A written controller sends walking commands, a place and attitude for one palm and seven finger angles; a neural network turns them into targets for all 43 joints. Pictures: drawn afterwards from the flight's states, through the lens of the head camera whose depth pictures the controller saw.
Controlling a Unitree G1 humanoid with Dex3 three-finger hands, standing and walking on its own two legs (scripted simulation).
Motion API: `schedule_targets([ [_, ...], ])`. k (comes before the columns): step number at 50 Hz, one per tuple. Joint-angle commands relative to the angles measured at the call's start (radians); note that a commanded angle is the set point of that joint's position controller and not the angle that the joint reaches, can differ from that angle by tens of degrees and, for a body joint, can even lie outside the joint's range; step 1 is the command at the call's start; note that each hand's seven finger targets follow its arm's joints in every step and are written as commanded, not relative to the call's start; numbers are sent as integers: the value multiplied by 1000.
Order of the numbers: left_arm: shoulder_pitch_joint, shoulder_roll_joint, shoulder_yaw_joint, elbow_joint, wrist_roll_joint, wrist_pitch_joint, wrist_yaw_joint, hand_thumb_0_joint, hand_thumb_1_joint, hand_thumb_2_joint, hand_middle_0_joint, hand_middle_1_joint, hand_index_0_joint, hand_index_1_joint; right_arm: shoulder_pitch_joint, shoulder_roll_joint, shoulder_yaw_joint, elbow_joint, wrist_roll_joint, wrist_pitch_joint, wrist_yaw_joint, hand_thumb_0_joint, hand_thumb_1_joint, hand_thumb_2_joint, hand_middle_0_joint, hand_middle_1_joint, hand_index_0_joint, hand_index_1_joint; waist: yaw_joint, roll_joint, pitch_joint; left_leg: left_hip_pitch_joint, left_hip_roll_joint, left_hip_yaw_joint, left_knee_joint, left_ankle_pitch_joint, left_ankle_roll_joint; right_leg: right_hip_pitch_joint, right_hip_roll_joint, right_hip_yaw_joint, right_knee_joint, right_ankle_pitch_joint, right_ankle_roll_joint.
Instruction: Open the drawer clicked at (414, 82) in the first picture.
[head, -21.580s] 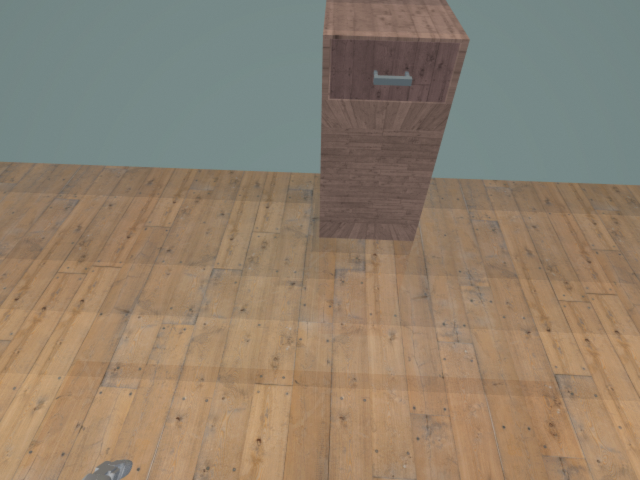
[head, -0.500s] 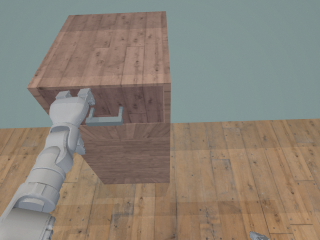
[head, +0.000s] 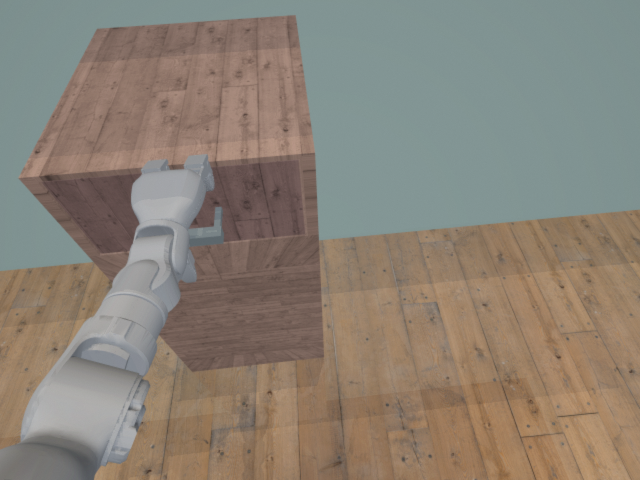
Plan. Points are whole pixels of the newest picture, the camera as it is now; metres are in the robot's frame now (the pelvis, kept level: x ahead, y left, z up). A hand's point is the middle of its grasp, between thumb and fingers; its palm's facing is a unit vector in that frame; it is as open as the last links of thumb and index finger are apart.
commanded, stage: move the hooked fingers above the handle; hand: left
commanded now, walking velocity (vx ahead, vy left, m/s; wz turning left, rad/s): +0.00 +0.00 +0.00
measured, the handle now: (187, 227) +0.49 +0.21 -0.01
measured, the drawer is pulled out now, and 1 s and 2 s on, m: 0.00 0.00 0.00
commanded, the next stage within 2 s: none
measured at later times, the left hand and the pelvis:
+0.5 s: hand (173, 226) +0.45 +0.21 +0.05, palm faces +0.05 -0.06 -1.00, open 13.8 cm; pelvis +0.00 +0.00 -0.01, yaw +3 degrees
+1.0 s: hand (154, 243) +0.43 +0.23 +0.03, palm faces -0.11 -0.02 -0.99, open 13.8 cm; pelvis +0.00 -0.01 +0.00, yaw +1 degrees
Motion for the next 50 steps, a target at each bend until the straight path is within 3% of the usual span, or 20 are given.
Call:
schedule_targets([
  [1, -388, 423, 168, -50, -8, 75, -31, 0, -500, 300, -300, -1200, -300, -1200, 23, -161, -43, -118, 8, -23, -44, 0, -900, -900, 200, 300, 200, 300, 19, -159, -263, 122, 17, 14, -109, 180, 4, 226, -29, -27, -141, 209, -6],
  [4, -348, 431, 162, -42, -4, 34, -61, 0, -500, 300, -300, -1200, -300, -1200, 28, -159, -40, -130, 13, -34, -57, 0, -900, -900, 200, 300, 200, 300, 27, -122, -230, 106, 16, 23, -116, 143, 4, 216, -34, -18, -152, 177, -8],
  [5, -336, 406, 143, -39, -4, 19, -69, 0, -500, 300, -300, -1200, -300, -1200, 28, -158, -40, -137, 13, -38, -59, 0, -900, -900, 200, 300, 200, 300, 19, -117, -215, 107, 17, 25, -116, 129, 5, 202, -34, -16, -157, 160, -8],
  [8, -299, 434, 174, -58, -6, -32, -80, 0, -500, 300, -300, -1200, -300, -1200, 35, -158, -43, -148, 13, -55, -60, 0, -900, -900, 200, 300, 200, 300, 33, -96, -217, 94, 16, 29, -106, 118, 5, 203, -34, -6, -153, 151, -9],
  [11, -342, 380, 134, -124, -7, -97, -85, 0, -500, 300, -300, -1200, -300, -1200, 55, -159, -58, -151, 11, -73, -56, 0, -900, -900, 200, 300, 200, 300, 0, -82, -249, 117, 19, 23, -83, 134, 9, 175, -33, -5, -145, 169, -9],
  [15, -462, 321, 87, -309, -13, -196, -63, 0, -500, 300, -300, -1200, -300, -1200, 89, -161, -86, -122, -2, -98, -45, 0, -900, -900, 200, 300, 200, 300, -36, 29, -359, 256, 26, -3, -36, 219, 7, 80, -21, -12, -110, 206, -13],
  [16, -506, 261, 38, -354, -23, -216, -56, 0, -500, 300, -300, -1200, -300, -1200, 99, -155, -92, -114, -7, -103, -40, 0, -900, -900, 200, 300, 200, 300, -59, 44, -383, 301, 28, -14, -22, 255, 5, 52, -18, -23, -100, 212, -15],
  [17, -518, 243, 32, -374, -32, -230, -45, 0, -500, 300, -300, -1200, -300, -1200, 109, -156, -98, -101, -9, -108, -36, 0, -900, -900, 200, 300, 200, 300, -66, 48, -387, 336, 32, -25, -15, 258, 2, 15, -13, -30, -100, 196, -14],
  [21, -555, 260, 63, -340, -33, -209, 22, 0, -500, 300, -300, -1200, -300, -1200, 123, -168, -99, -57, -20, -109, -19, 0, -900, -900, 200, 300, 200, 300, -72, 40, -391, 349, 30, -53, 9, 329, -8, -41, -5, -60, -65, 215, -21],
  [25, -496, 281, 107, -193, -10, -87, 78, 0, -500, 300, -300, -1200, -300, -1200, 109, -172, -87, -46, -22, -90, 11, 0, -900, -900, 200, 300, 200, 300, -30, 44, -360, 305, 29, -47, -6, 364, -23, -37, 4, -86, -45, 228, -31],
  [27, -468, 301, 126, -160, 4, -22, 76, 0, -500, 300, -300, -1200, -300, -1200, 94, -172, -82, -55, -23, -77, 22, 0, -900, -900, 200, 300, 200, 300, -5, 35, -400, 301, 29, -33, -9, 423, -24, 23, 5, -82, -38, 294, -30],
  [30, -436, 326, 128, -133, 11, 39, 46, 0, -500, 300, -300, -1200, -300, -1200, 69, -170, -71, -82, -15, -53, 15, 0, -900, -900, 200, 300, 200, 300, 4, -63, -374, 227, 21, -8, -29, 384, -9, 134, -3, -64, -65, 348, -21],
  [33, -385, 350, 136, -74, 5, 65, -2, 0, -500, 300, -300, -1200, -300, -1200, 47, -166, -59, -102, -4, -36, -5, 0, -900, -900, 200, 300, 200, 300, 7, -144, -300, 162, 15, 7, -58, 314, 2, 195, -15, -51, -96, 350, -12],
  [35, -383, 359, 128, -85, -5, 58, -35, 0, -500, 300, -300, -1200, -300, -1200, 30, -164, -53, -118, 1, -31, -21, 0, -900, -900, 200, 300, 200, 300, 3, -167, -272, 149, 14, 14, -74, 271, 8, 216, -25, -39, -117, 336, -4],
  [37, -364, 385, 143, -105, -7, 29, -63, 0, -500, 300, -300, -1200, -300, -1200, 22, -159, -48, -134, 3, -29, -33, 0, -900, -900, 200, 300, 200, 300, 17, -134, -290, 162, 13, 18, -83, 263, 9, 237, -30, -28, -121, 327, -6],
  [39, -314, 370, 137, -99, -8, 3, -83, 0, -500, 300, -300, -1200, -300, -1200, 21, -154, -45, -146, 4, -28, -40, 0, -900, -900, 200, 300, 200, 300, 24, -115, -252, 160, 13, 19, -86, 252, 6, 219, -29, -31, -126, 307, -10],
  [42, -321, 364, 130, -125, -1, -48, -97, 0, -500, 300, -300, -1200, -300, -1200, 21, -153, -46, -157, 5, -37, -44, 0, -900, -900, 200, 300, 200, 300, 16, -92, -226, 158, 17, 17, -83, 222, 6, 179, -29, -28, -128, 260, -12],
  [43, -307, 345, 120, -145, -2, -64, -98, 0, -500, 300, -300, -1200, -300, -1200, 23, -152, -50, -161, 3, -43, -44, 0, -900, -900, 200, 300, 200, 300, 18, -68, -240, 174, 16, 20, -76, 224, 7, 171, -28, -25, -128, 260, -13],
  [47, -419, 282, 62, -275, -13, -151, -93, 0, -500, 300, -300, -1200, -300, -1200, 54, -149, -71, -149, -1, -67, -39, 0, -900, -900, 200, 300, 200, 300, -22, -14, -304, 243, 20, 2, -43, 252, 9, 108, -22, -24, -112, 251, -14],
  [50, -455, 318, 105, -375, -22, -206, -61, 0, -500, 300, -300, -1200, -300, -1200, 76, -153, -88, -128, -11, -76, -34, 0, -900, -900, 200, 300, 200, 300, -21, 31, -414, 318, 21, -18, -9, 337, 3, 89, -16, -27, -79, 297, -17],
])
